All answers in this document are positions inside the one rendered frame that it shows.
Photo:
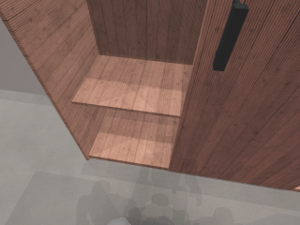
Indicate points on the handle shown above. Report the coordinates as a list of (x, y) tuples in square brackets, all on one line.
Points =
[(230, 34)]

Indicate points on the wardrobe door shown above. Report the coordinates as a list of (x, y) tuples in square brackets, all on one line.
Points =
[(243, 124)]

